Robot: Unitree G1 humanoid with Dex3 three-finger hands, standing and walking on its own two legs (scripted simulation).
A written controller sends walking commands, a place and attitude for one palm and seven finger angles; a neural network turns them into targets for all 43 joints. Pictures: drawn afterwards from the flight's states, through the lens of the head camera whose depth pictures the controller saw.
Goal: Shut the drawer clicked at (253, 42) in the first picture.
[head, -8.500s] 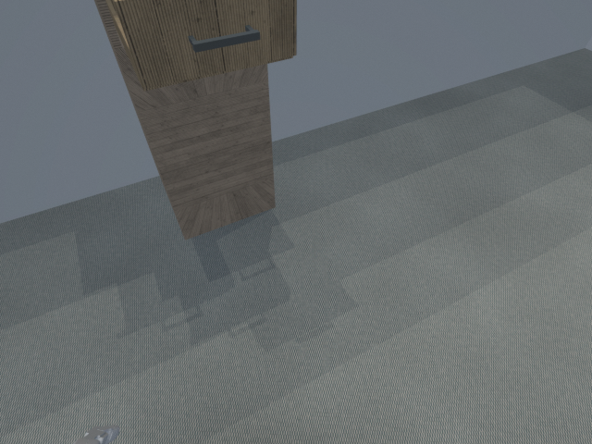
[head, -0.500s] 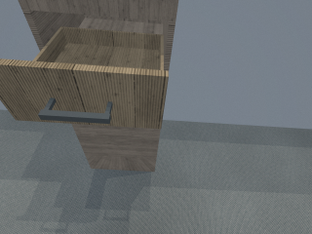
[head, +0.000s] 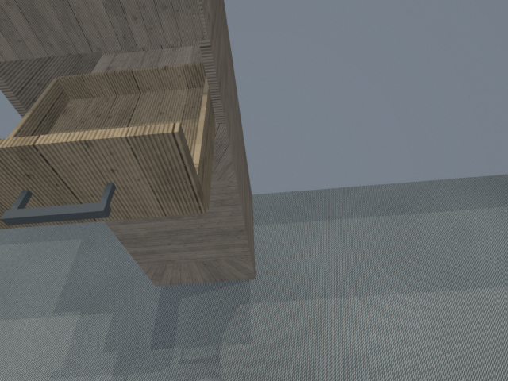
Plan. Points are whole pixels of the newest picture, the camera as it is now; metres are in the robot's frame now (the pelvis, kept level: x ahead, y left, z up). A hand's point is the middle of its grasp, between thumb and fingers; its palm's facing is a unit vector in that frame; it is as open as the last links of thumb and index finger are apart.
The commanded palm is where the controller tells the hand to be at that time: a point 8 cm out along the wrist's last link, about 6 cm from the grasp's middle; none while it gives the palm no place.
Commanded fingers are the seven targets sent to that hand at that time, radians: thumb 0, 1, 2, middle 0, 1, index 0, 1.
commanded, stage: come to a stop and stand still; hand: left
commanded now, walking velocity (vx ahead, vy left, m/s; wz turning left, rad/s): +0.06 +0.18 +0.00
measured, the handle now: (61, 203) +0.33 +0.30 +0.14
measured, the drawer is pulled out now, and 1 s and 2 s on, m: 0.26 0.26 0.26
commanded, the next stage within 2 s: look again from close up in 0.60 s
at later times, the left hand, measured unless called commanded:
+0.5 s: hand out of the picture -0.04 +0.23 -0.18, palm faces +0.10 -0.97 -0.20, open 7.4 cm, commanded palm none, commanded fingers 0.00 0.90 0.90 -0.20 -0.30 -0.20 -0.30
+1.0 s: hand out of the picture +0.04 +0.26 -0.17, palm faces +0.02 -0.96 -0.28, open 7.4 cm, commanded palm none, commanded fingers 0.00 0.90 0.90 -0.20 -0.30 -0.20 -0.30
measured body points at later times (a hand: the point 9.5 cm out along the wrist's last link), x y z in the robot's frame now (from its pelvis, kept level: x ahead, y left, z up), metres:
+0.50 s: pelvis -0.02 +0.04 +0.00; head -0.02 +0.06 +0.45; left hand -0.05 +0.28 -0.17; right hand +0.03 -0.18 -0.15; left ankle -0.06 +0.17 -0.74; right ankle -0.02 -0.08 -0.73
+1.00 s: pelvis -0.02 +0.06 -0.01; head -0.03 +0.05 +0.44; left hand +0.04 +0.31 -0.15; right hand +0.01 -0.19 -0.16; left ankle -0.06 +0.17 -0.74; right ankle -0.02 -0.08 -0.74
